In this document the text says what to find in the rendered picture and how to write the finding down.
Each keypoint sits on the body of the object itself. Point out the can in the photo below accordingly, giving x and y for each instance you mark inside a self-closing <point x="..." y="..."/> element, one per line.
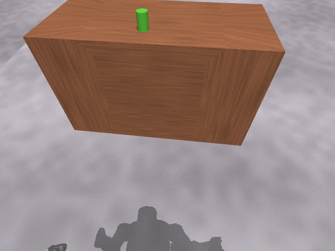
<point x="142" y="20"/>

